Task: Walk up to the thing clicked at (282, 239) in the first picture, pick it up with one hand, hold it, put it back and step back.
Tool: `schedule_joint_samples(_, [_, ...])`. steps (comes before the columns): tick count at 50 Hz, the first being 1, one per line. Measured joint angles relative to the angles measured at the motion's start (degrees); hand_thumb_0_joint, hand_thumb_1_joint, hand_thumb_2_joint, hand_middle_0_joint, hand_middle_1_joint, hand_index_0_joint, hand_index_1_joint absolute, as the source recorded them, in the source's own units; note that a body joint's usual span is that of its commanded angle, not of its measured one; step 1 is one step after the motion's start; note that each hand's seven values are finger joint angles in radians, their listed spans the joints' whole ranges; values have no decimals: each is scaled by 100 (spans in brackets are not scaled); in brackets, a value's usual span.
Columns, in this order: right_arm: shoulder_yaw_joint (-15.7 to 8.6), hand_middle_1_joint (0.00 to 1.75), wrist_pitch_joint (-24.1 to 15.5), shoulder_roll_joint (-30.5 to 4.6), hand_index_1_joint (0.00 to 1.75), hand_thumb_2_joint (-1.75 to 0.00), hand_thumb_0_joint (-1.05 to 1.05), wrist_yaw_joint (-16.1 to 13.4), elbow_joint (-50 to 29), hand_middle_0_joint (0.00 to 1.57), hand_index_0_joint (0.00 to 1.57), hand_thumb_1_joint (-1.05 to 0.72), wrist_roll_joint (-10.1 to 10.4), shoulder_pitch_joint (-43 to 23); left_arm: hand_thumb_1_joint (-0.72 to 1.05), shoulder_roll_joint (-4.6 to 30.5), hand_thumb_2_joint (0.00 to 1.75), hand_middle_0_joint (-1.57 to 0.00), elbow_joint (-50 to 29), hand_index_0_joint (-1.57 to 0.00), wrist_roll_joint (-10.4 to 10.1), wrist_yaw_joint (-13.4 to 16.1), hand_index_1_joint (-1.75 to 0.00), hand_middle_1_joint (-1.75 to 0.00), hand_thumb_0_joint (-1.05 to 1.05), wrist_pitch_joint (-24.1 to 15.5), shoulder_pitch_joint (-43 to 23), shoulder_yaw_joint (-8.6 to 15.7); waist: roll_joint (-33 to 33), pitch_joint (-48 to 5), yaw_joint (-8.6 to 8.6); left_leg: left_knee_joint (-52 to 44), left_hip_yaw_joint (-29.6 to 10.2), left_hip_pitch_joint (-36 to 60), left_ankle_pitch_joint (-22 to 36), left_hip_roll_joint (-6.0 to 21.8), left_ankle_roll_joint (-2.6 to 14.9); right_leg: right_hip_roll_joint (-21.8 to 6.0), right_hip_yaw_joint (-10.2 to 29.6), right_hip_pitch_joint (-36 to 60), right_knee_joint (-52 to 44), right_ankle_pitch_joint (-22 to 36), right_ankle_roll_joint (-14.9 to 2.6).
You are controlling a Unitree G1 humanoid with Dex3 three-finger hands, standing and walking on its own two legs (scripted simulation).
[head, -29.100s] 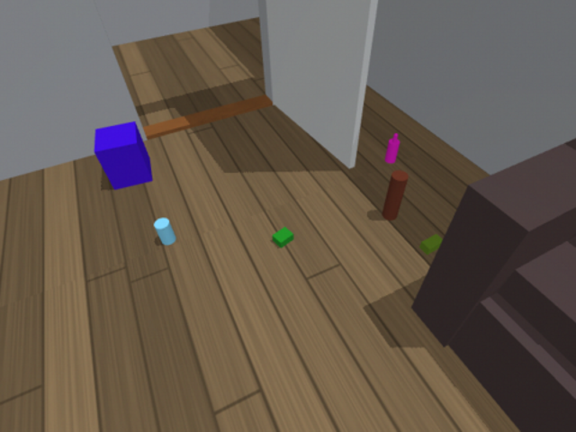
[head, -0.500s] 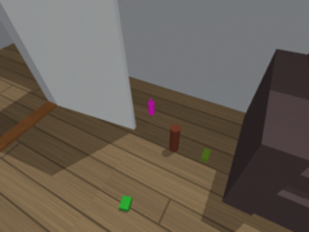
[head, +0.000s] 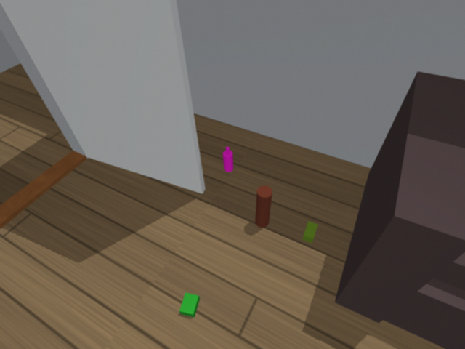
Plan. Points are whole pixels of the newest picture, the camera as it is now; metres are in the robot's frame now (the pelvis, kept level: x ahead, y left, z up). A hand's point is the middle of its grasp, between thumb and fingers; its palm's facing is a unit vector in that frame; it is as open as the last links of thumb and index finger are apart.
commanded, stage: stand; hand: left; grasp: from above
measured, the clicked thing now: (189, 304) +0.46 +0.23 -0.76
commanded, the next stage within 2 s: rise first in 0.26 s
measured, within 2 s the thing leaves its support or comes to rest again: neither
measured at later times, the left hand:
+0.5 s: hand out of the picture +0.12 +0.25 -0.16, palm faces +0.03 -0.94 -0.33, open 7.7 cm
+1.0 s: hand out of the picture +0.14 +0.26 -0.21, palm faces -0.10 -0.91 -0.40, open 13.4 cm
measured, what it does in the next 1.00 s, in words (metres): lowers itself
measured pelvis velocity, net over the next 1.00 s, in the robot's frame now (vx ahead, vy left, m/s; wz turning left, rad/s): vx -0.01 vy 0.00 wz -0.02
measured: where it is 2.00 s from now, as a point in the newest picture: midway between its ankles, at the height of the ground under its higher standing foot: outside the picture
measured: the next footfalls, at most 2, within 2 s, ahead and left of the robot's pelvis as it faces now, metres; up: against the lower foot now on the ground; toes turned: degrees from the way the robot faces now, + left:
none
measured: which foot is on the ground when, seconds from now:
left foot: down 0.00-1.00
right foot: down 0.00-1.00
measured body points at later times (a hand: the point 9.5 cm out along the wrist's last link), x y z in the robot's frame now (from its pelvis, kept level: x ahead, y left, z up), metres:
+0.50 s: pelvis -0.01 +0.00 -0.01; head +0.04 +0.00 +0.44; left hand +0.12 +0.30 -0.14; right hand +0.09 -0.29 -0.14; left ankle +0.01 +0.13 -0.75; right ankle -0.02 -0.13 -0.75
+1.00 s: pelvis -0.01 +0.00 -0.07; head +0.07 +0.01 +0.37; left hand +0.14 +0.31 -0.18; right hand +0.14 -0.26 -0.17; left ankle +0.01 +0.13 -0.75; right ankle -0.02 -0.13 -0.75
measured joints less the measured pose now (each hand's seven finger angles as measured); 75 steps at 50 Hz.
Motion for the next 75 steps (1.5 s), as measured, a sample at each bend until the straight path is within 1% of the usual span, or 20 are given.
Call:
schedule_joint_samples(19, [1,30,2,-2,30,-90,0,-3,-9,21,20,-90,1,0,90,1,90,-21,-16,-20,0,2,-31,-30,0,-6,-29,9,-3,2,-4,2,-5,5,-26,-1,1,-2,-7,19,-22,-16,2])
schedule_joint_samples(21, [18,30,-28,15,30,-90,0,-104,-481,21,20,-90,170,165,88,-49,91,-20,-326,-19,-130,68,-33,-32,1,-30,7,90,3,-74,-17,225,-7,-303,-103,-11,6,-7,-4,-310,249,-116,0])
schedule_joint_samples(23, [5,30,-139,80,30,-90,0,-203,-924,20,20,-90,279,275,84,-119,91,-21,-352,-20,-141,96,-37,-37,1,-137,-295,245,9,-55,-23,535,-30,-664,-199,-22,8,-11,-20,-674,587,-237,-4])
schedule_joint_samples(24, [-7,30,-158,131,30,-90,0,-228,-1095,20,20,-90,297,294,82,-129,91,-22,-275,-20,-98,75,-40,-40,1,-131,-503,329,3,-71,-31,714,-36,-880,-255,-20,4,-4,-22,-890,772,-299,-8])
schedule_joint_samples(26, [-58,30,-184,268,30,-90,0,-237,-1379,20,20,-90,253,312,74,-99,90,-22,-160,-21,68,-12,-48,-47,1,-102,-886,543,-36,-145,-52,1104,-26,-1337,-389,-1,-13,22,-1,-1364,1181,-437,-16])
schedule_joint_samples(29, [-143,30,-196,468,30,-90,0,-188,-1756,20,20,-91,182,420,59,-46,89,-22,-413,-21,324,-115,-61,-61,1,-4,-1071,828,-86,-313,-90,1607,22,-1858,-608,40,-30,70,60,-1913,1691,-636,-30])
schedule_joint_samples(31, [-158,30,-171,556,30,-90,0,-170,-1958,20,20,-92,188,516,47,-44,88,-22,-677,-21,446,-122,-69,-69,0,159,-1026,858,-75,-382,-123,1778,46,-1992,-704,55,-30,87,87,-2053,1851,-717,-36])
schedule_joint_samples(34, [-144,30,-114,614,30,-90,0,-141,-2227,21,20,-92,209,640,27,-83,88,-21,-987,-21,591,-133,-78,-78,0,552,-891,865,-25,-507,-184,1981,62,-2161,-822,64,-18,99,107,-2214,2024,-814,-26])
schedule_joint_samples(38, [-136,30,-150,613,30,-90,0,-115,-2535,21,20,-91,209,724,-1,-132,88,-22,-1346,-21,711,-121,-86,-87,0,988,-661,871,17,-656,-206,2402,74,-2524,-1038,74,-6,115,126,-2567,2413,-1009,-10])
schedule_joint_samples(41, [-167,30,-247,590,30,-90,0,-109,-2720,21,20,-91,195,739,-18,-164,89,-22,-1705,-21,767,-132,-90,-90,0,1111,-450,930,24,-734,-189,2833,58,-2903,-1238,78,-3,127,119,-2931,2824,-1202,-4])
schedule_joint_samples(45, [-210,30,-354,567,30,-90,1,-156,-2893,21,20,-90,177,700,-32,-150,90,-22,-2308,-20,838,-166,-93,-92,0,1200,-104,943,14,-815,-175,3364,20,-3362,-1479,74,-1,135,91,-3365,3334,-1447,3])
schedule_joint_samples(50, [-222,30,-477,568,30,-90,1,-245,-3048,21,20,-88,141,604,-40,-118,90,-21,-2996,-19,866,-197,-95,-93,0,1343,257,908,17,-895,-174,3853,-33,-3806,-1695,85,-5,157,49,-3770,3777,-1653,5])
schedule_joint_samples(58, [-154,30,-628,628,30,-89,1,-341,-3275,21,20,-85,93,509,-44,-68,91,-18,-3778,-16,905,-229,-98,-96,0,1620,650,841,40,-1030,-210,4372,-98,-4334,-1905,103,-11,190,-4,-4254,4240,-1852,7])
schedule_joint_samples(68, [-119,30,-734,694,30,-88,1,-345,-3433,21,20,-84,68,511,-44,-38,91,-16,-4231,-14,1049,-211,-100,-99,0,1692,872,817,77,-1123,-220,4890,-145,-4896,-2062,104,-10,206,-35,-4791,4737,-2012,13])
schedule_joint_samples(73, [-123,30,-796,695,30,-88,1,-331,-3446,21,20,-84,64,534,-43,-26,89,-17,-4339,-16,1136,-174,-99,-98,0,1639,951,795,88,-1145,-218,5128,-162,-5164,-2114,100,-4,210,-45,-5049,4970,-2068,21])
schedule_joint_samples(75, [-121,30,-843,679,30,-88,1,-332,-3434,21,20,-84,60,531,-42,-1,87,-18,-4305,-17,1204,-151,-98,-97,0,1569,921,776,92,-1152,-217,5241,-168,-5296,-2135,95,-1,210,-48,-5179,5084,-2093,25])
